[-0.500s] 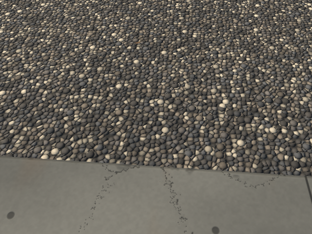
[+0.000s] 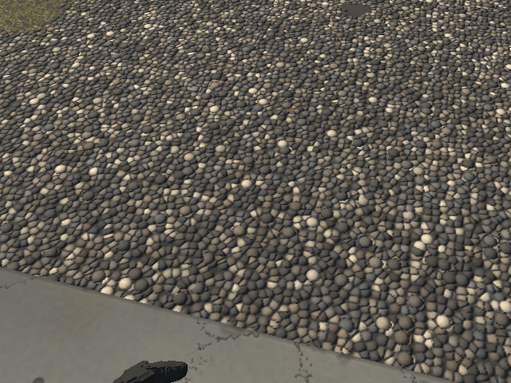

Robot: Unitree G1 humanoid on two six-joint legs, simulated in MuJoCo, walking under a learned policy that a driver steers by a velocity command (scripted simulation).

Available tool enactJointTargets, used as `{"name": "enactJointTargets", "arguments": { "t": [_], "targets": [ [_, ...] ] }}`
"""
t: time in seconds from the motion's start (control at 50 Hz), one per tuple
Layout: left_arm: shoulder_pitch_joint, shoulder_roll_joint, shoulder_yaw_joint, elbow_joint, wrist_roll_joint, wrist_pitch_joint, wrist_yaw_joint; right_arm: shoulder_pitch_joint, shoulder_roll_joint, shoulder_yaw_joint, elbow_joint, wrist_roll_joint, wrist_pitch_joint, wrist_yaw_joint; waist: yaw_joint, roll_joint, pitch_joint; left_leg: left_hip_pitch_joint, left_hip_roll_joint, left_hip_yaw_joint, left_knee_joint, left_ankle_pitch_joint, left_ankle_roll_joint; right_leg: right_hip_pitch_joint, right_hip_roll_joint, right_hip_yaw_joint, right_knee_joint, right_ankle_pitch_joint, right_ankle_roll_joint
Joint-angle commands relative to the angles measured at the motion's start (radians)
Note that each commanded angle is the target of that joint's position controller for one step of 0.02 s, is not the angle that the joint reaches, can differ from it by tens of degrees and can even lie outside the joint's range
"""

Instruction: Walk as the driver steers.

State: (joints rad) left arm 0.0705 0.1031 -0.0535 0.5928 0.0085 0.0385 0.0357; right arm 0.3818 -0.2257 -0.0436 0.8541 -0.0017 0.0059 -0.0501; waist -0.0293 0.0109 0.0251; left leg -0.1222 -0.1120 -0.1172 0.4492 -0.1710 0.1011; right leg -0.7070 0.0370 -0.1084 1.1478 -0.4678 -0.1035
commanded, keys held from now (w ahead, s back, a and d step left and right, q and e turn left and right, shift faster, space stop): no key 0.70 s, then e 0.30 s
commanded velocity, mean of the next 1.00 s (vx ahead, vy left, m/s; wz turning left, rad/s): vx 0.01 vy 0.00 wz -0.05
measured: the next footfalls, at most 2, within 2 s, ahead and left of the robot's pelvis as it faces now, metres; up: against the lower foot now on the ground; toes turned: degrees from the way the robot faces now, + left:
left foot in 0.50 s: +0.15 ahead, +0.11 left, +0.00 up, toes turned -3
right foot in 1.40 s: +0.15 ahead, -0.13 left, +0.00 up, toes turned -23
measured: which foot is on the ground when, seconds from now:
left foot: up 0.00-0.48, down 0.50-1.00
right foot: down 0.00-1.00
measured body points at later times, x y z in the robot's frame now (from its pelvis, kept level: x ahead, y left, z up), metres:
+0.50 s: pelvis +0.06 +0.00 +0.09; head +0.07 +0.00 +0.54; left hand +0.11 +0.23 -0.05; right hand +0.16 -0.22 -0.04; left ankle +0.11 +0.11 -0.64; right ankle +0.07 -0.08 -0.64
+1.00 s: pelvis +0.11 +0.01 +0.08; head +0.13 +0.01 +0.53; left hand +0.21 +0.27 -0.05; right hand +0.18 -0.26 -0.04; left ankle +0.11 +0.11 -0.64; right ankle +0.07 -0.08 -0.64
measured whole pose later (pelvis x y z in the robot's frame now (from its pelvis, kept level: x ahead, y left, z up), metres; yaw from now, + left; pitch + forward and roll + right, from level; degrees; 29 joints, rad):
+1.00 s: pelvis +0.11 +0.01 +0.08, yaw -7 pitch +3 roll +1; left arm 0.28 0.25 0.06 0.82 0.02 0.03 0.05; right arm 0.24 -0.22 -0.05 0.78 -0.02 0.03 -0.07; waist 0.02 -0.02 -0.02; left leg -0.34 -0.02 0.06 0.64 -0.35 0.03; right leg -0.33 0.07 0.06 0.66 -0.37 -0.05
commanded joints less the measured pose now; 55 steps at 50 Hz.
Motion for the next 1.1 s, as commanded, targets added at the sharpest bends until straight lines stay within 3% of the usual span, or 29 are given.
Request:
{"name": "enactJointTargets", "arguments": {
  "t": [0.02, 0.04, 0.06, 0.08, 0.1, 0.14, 0.18, 0.24, 0.28, 0.32, 0.4, 0.42, 0.44, 0.48, 0.5, 0.52, 0.54, 0.58, 0.62, 0.68, 0.8, 0.86, 0.96, 1.0, 1.02, 1.04, 1.06, 1.08, 1.1],
  "targets": [
    [0.253, 0.228, 0.086, 0.0, 0.024, 0.006, 0.029, 0.013, -0.108, -0.039, -0.124, -0.021, -0.008, 0.039, 0.136, -0.313, -0.342, -0.287, -0.086, 0.006, 0.89, -0.298, -0.085, 0.46, -0.391, 0.96, -0.714, 0.567, -0.35],
    [0.139, 0.204, 0.085, -0.009, 0.011, -0.004, 0.027, 0.01, -0.057, -0.033, -0.131, -0.057, 0.009, 0.036, 0.057, -0.194, -0.207, -0.401, -0.072, -0.127, 1.123, -0.328, -0.076, 0.331, -0.391, 0.97, -0.719, 0.407, -0.355],
    [0.051, 0.159, 0.079, 0.003, 0.012, -0.015, 0.03, -0.035, -0.039, -0.026, -0.15, -0.064, 0.026, 0.019, 0.012, -0.086, -0.046, -0.493, -0.043, -0.103, 1.201, -0.315, -0.07, 0.207, -0.368, 0.847, -0.717, 0.213, -0.31],
    [0.012, 0.11, 0.067, 0.029, 0.015, -0.024, 0.03, -0.063, -0.027, -0.019, -0.171, -0.06, 0.04, -0.003, -0.024, -0.014, 0.066, -0.545, -0.008, -0.062, 1.202, -0.297, -0.06, 0.107, -0.313, 0.688, -0.713, 0.072, -0.228],
    [0.026, 0.092, 0.064, 0.058, 0.019, -0.036, 0.028, -0.054, -0.039, -0.019, -0.181, -0.059, 0.043, -0.013, -0.046, -0.004, 0.083, -0.563, -0.005, -0.048, 1.199, -0.254, -0.057, 0.091, -0.259, 0.571, -0.722, 0.073, -0.178],
    [0.078, 0.114, 0.08, 0.101, 0.022, -0.061, 0.019, -0.002, -0.037, -0.018, -0.164, -0.049, 0.046, -0.006, -0.055, -0.03, 0.025, -0.562, -0.016, -0.027, 1.205, -0.146, -0.06, 0.157, -0.2, 0.394, -0.723, 0.247, -0.134],
    [0.153, 0.147, 0.095, 0.142, 0.017, -0.084, 0.01, -0.008, -0.023, -0.014, -0.169, -0.028, 0.034, 0.005, -0.042, -0.052, -0.023, -0.595, -0.003, -0.038, 1.112, -0.099, -0.076, 0.289, -0.181, 0.301, -0.733, 0.396, -0.115],
    [0.21, 0.152, 0.102, 0.164, 0.006, -0.088, 0.02, -0.063, -0.022, -0.015, -0.18, -0.031, 0.036, 0.014, -0.009, -0.058, -0.066, -0.587, 0.017, -0.056, 0.938, -0.054, -0.129, 0.422, -0.193, 0.256, -0.753, 0.541, -0.106],
    [0.238, 0.161, 0.108, 0.171, 0.001, -0.083, 0.026, -0.085, -0.021, -0.017, -0.178, -0.03, 0.047, 0.018, 0.009, -0.074, -0.089, -0.58, 0.034, -0.04, 0.848, -0.05, -0.159, 0.496, -0.207, 0.257, -0.783, 0.526, -0.127],
    [0.218, 0.125, 0.091, 0.152, 0.01, -0.058, 0.034, -0.124, 0.012, 0.002, -0.184, -0.015, 0.059, 0.027, 0.02, -0.105, -0.091, -0.548, 0.098, 0.03, 0.598, -0.146, -0.183, 0.534, -0.198, 0.243, -0.835, 0.386, -0.13],
    [0.272, 0.186, 0.117, 0.169, 0.023, -0.033, 0.029, -0.199, 0.033, 0.02, -0.19, -0.013, 0.053, 0.019, 0.096, -0.163, -0.049, -0.407, 0.108, 0.128, 0.258, -0.176, -0.177, 0.529, -0.188, 0.276, -0.863, 0.158, -0.131],
    [0.28, 0.188, 0.118, 0.17, 0.026, -0.029, 0.021, -0.165, 0.018, 0.014, -0.166, -0.01, 0.048, 0.015, 0.105, -0.139, -0.047, -0.337, 0.072, 0.178, 0.201, -0.182, -0.16, 0.495, -0.178, 0.263, -0.849, 0.162, -0.133],
    [0.27, 0.184, 0.112, 0.172, 0.031, -0.032, 0.012, -0.112, 0.022, 0.014, -0.146, -0.012, 0.039, 0.013, 0.081, -0.146, -0.058, -0.231, 0.084, 0.16, 0.154, -0.146, -0.128, 0.444, -0.214, 0.28, -0.835, 0.223, -0.134],
    [0.238, 0.17, 0.103, 0.184, 0.014, -0.032, 0.007, -0.049, 0.033, 0.018, -0.117, -0.017, 0.019, 0.006, 0.028, -0.093, -0.04, -0.04, 0.085, 0.156, -0.075, 0.012, -0.089, 0.339, -0.189, 0.258, -0.788, 0.21, -0.079],
    [0.244, 0.144, 0.093, 0.19, 0.011, -0.039, 0.005, -0.036, 0.011, 0.016, -0.118, -0.03, 0.005, 0.002, 0.021, -0.05, -0.059, 0.078, 0.164, 0.057, -0.116, 0.042, -0.079, 0.265, -0.177, 0.254, -0.767, 0.152, -0.032],
    [0.282, 0.101, 0.085, 0.191, -0.018, -0.039, -0.003, -0.068, -0.063, 0.0, -0.121, -0.035, 0.002, -0.002, 0.058, 0.13, -0.039, 0.032, 0.26, -0.094, -0.128, -0.095, -0.022, 0.23, -0.08, 0.178, -0.745, 0.089, 0.018],
    [0.277, 0.122, 0.086, 0.217, -0.014, -0.031, 0.001, -0.049, -0.017, 0.012, -0.118, -0.035, 0.001, 0.002, 0.031, 0.139, -0.036, -0.09, 0.318, -0.179, -0.219, -0.257, 0.026, 0.343, -0.047, 0.129, -0.678, 0.095, 0.042],
    [0.286, 0.128, 0.088, 0.239, -0.002, -0.028, 0.001, -0.097, 0.014, 0.028, -0.107, -0.031, 0.0, 0.004, 0.061, 0.133, 0.015, -0.18, 0.29, -0.164, -0.253, -0.315, 0.014, 0.44, -0.052, 0.14, -0.718, 0.162, 0.049],
    [0.306, 0.141, 0.09, 0.257, 0.008, -0.039, -0.002, -0.1, 0.0, 0.025, -0.09, -0.017, -0.008, 0.001, 0.066, 0.113, 0.029, -0.184, 0.229, -0.078, -0.224, -0.195, -0.019, 0.483, -0.072, 0.155, -0.771, 0.219, 0.041],
    [0.31, 0.142, 0.087, 0.288, 0.005, -0.054, 0.001, -0.067, -0.01, 0.018, -0.061, -0.012, -0.02, 0.001, 0.044, 0.031, -0.01, -0.072, 0.19, -0.006, -0.15, -0.001, -0.029, 0.471, -0.093, 0.169, -0.81, 0.262, 0.031],
    [0.223, 0.185, 0.098, 0.251, -0.003, -0.053, 0.012, -0.088, -0.064, -0.006, -0.061, -0.014, -0.016, -0.018, 0.027, -0.024, -0.049, -0.035, 0.186, 0.064, -0.033, 0.111, -0.021, 0.422, -0.093, 0.209, -0.704, 0.419, 0.005],
    [0.243, 0.216, 0.116, 0.228, 0.0, -0.041, 0.017, -0.094, -0.075, -0.019, -0.078, -0.016, -0.002, -0.031, 0.033, -0.059, -0.065, -0.099, 0.182, 0.095, 0.087, 0.075, -0.021, 0.385, -0.127, 0.29, -0.642, 0.454, -0.036],
    [0.247, 0.278, 0.148, 0.17, 0.022, -0.016, 0.023, -0.13, -0.03, -0.009, -0.143, -0.016, 0.013, -0.026, 0.041, -0.153, -0.037, -0.292, 0.085, 0.154, 0.23, -0.208, -0.071, 0.413, -0.23, 0.518, -0.683, 0.57, -0.147],
    [0.207, 0.275, 0.151, 0.145, 0.017, -0.012, 0.019, -0.122, -0.031, -0.006, -0.158, -0.012, 0.007, -0.024, 0.021, -0.137, -0.037, -0.263, 0.086, 0.133, 0.15, -0.228, -0.068, 0.397, -0.204, 0.522, -0.672, 0.586, -0.116],
    [0.167, 0.27, 0.15, 0.128, 0.008, -0.011, 0.016, -0.101, -0.044, -0.008, -0.162, -0.012, 0.002, -0.024, 0.0, -0.102, -0.048, -0.186, 0.109, 0.113, 0.092, -0.163, -0.06, 0.348, -0.165, 0.48, -0.635, 0.575, -0.078],
    [0.128, 0.249, 0.146, 0.102, -0.005, -0.012, 0.012, -0.065, -0.084, -0.018, -0.16, -0.018, -0.002, -0.027, -0.018, -0.006, -0.074, -0.044, 0.183, 0.049, 0.034, -0.024, -0.029, 0.242, -0.092, 0.389, -0.543, 0.505, -0.022],
    [0.128, 0.214, 0.139, 0.085, -0.014, -0.015, 0.008, -0.016, -0.149, -0.036, -0.155, -0.03, 0.001, -0.031, -0.031, 0.167, -0.112, 0.122, 0.349, -0.108, -0.027, 0.332, 0.062, 0.113, 0.032, 0.22, -0.344, 0.279, 0.049],
    [0.17, 0.211, 0.142, 0.096, 0.01, -0.014, 0.002, 0.0, -0.151, -0.035, -0.154, -0.032, 0.002, -0.035, -0.031, 0.218, -0.147, 0.182, 0.527, -0.245, -0.047, 0.61, 0.186, 0.029, 0.071, 0.123, -0.118, -0.176, 0.073],
    [0.184, 0.221, 0.148, 0.114, 0.026, -0.012, -0.005, -0.002, -0.126, -0.027, -0.179, -0.035, -0.003, -0.034, -0.016, 0.042, -0.142, 0.16, 0.542, -0.21, -0.038, 0.658, 0.222, 0.025, 0.014, 0.148, 0.036, -0.194, 0.089]
  ]
}}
